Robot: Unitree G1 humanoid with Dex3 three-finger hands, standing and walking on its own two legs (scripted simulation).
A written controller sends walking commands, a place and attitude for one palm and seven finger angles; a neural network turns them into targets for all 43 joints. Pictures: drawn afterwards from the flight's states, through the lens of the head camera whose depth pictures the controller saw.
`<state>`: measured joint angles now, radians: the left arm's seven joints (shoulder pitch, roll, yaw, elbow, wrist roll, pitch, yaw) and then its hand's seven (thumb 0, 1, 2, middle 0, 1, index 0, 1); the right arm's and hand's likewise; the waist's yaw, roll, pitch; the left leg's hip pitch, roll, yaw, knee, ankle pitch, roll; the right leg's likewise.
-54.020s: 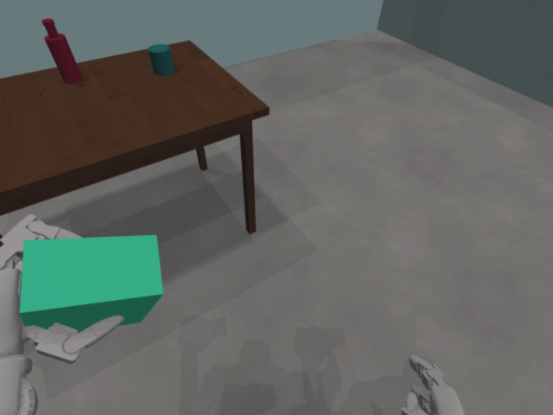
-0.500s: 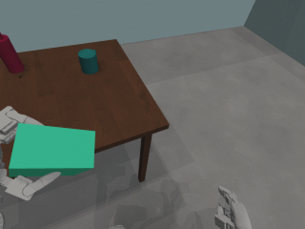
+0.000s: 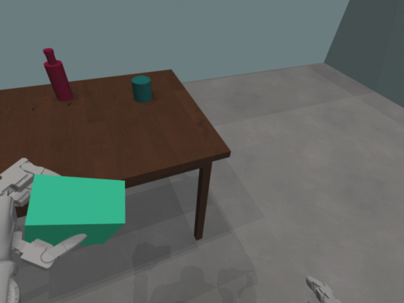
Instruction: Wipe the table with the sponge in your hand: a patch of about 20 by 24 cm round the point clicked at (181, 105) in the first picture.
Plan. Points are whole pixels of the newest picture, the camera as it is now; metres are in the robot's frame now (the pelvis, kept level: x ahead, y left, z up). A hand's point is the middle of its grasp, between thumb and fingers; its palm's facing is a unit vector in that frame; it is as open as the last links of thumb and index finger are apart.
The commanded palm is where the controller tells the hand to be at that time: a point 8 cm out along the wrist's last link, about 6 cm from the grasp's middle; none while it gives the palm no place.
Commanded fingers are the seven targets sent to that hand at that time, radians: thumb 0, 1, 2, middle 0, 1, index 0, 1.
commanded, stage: stop stepping back and stand still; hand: left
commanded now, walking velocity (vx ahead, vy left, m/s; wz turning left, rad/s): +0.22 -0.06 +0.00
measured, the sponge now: (88, 214) +0.22 +0.20 +0.13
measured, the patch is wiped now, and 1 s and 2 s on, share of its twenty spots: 1.00 1.00 1.00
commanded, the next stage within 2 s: stand and wait in 0.44 s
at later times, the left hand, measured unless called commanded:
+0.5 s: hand (48, 224) +0.18 +0.23 +0.16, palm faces +0.37 -0.87 -0.33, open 10.6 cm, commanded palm +0.14 +0.28 +0.19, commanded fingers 0.00 0.10 1.30 -1.20 -1.60 -1.20 -1.60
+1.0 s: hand (48, 202) +0.22 +0.25 +0.17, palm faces +0.37 -0.85 -0.37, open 10.7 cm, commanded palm +0.17 +0.28 +0.19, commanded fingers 0.00 0.10 1.30 -1.20 -1.60 -1.20 -1.60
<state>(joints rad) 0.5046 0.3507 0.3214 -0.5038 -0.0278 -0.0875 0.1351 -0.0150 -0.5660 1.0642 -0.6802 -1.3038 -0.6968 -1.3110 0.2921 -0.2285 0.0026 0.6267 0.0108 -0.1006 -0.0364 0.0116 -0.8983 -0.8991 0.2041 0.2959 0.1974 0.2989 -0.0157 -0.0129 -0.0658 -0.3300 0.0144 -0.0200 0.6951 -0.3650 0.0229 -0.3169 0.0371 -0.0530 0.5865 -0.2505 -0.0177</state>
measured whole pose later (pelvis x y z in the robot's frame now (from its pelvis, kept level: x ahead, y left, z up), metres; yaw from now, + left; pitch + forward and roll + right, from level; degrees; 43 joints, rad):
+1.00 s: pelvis +0.01 +0.01 +0.02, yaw +0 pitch +0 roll -1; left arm 0.50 0.36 0.30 -0.47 -0.05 -0.08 0.14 -0.01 -0.57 1.06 -0.68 -1.31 -0.70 -1.31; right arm 0.17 -0.20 0.01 0.58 0.00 -0.05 -0.06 0.01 -0.90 -0.90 0.21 0.30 0.20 0.30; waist 0.01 0.01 -0.03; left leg -0.22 0.01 0.02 0.48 -0.26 0.02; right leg -0.20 0.02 -0.03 0.41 -0.20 -0.01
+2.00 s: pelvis +0.00 +0.02 +0.02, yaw +0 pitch +0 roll -2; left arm 0.49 0.35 0.30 -0.46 -0.05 -0.09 0.14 -0.01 -0.57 1.06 -0.68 -1.31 -0.70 -1.31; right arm 0.18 -0.21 0.01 0.59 0.00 -0.05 -0.07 0.01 -0.90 -0.90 0.21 0.30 0.20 0.30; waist 0.01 0.02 -0.02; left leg -0.23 -0.02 0.02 0.47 -0.25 0.05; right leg -0.20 0.00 -0.03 0.38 -0.18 0.02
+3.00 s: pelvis +0.00 +0.02 +0.02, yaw +0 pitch +0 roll -2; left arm 0.48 0.34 0.30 -0.44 -0.05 -0.09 0.14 -0.01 -0.57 1.06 -0.68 -1.31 -0.70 -1.31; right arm 0.18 -0.21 0.01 0.60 0.00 -0.04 -0.07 0.01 -0.90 -0.90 0.21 0.30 0.20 0.30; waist 0.01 0.03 -0.03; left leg -0.23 -0.01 0.02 0.46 -0.23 0.04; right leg -0.20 0.00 -0.03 0.36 -0.17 0.01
